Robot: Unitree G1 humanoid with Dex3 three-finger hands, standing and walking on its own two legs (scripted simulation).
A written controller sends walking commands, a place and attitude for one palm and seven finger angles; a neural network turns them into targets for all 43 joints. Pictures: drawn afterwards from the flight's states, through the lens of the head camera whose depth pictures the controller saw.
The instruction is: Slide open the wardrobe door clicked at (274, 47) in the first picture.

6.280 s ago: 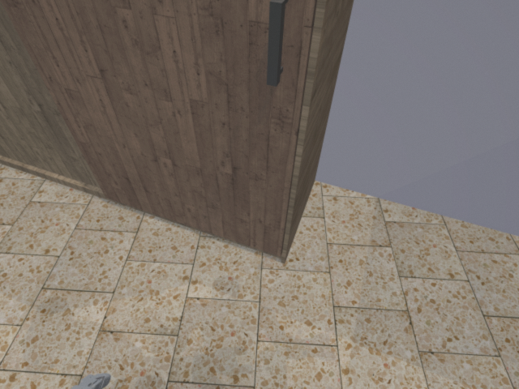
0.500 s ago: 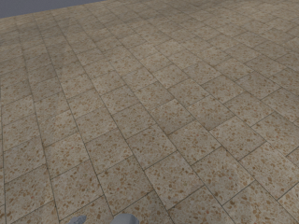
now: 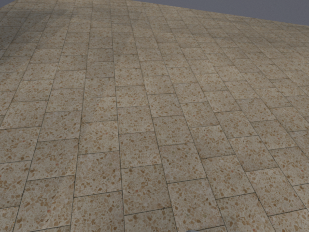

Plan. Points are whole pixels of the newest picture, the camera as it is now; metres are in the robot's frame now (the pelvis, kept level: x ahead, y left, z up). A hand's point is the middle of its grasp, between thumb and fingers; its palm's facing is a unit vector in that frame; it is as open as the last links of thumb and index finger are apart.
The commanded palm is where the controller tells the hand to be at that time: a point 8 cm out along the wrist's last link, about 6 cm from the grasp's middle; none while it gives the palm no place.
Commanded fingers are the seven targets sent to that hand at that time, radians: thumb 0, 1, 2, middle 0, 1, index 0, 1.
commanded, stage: walk to a spot facing it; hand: right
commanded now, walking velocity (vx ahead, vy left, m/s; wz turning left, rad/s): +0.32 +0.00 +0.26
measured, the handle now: out of the picture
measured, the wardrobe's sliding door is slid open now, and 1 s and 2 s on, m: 0.00 0.00 0.00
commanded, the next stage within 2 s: turn to face it in 0.32 s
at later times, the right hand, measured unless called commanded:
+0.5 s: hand out of the picture +0.12 -0.25 -0.19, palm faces -0.07 +0.99 -0.14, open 7.4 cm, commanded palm none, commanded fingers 0.00 -0.90 -0.90 0.20 0.30 0.20 0.30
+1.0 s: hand (198, 162) +0.41 -0.15 -0.17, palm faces -0.47 +0.86 -0.21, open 7.4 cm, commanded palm none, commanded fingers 0.00 -0.90 -0.90 0.20 0.30 0.20 0.30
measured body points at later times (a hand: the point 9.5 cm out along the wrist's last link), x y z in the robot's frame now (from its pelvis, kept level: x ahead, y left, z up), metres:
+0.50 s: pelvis +0.15 -0.07 -0.01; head +0.16 -0.10 +0.44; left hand +0.23 +0.17 -0.13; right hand +0.12 -0.30 -0.18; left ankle +0.04 +0.06 -0.66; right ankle +0.21 -0.14 -0.74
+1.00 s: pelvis +0.22 -0.05 -0.01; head +0.25 -0.02 +0.43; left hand +0.07 +0.14 -0.17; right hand +0.44 -0.20 -0.15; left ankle +0.18 +0.07 -0.73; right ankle +0.21 -0.14 -0.74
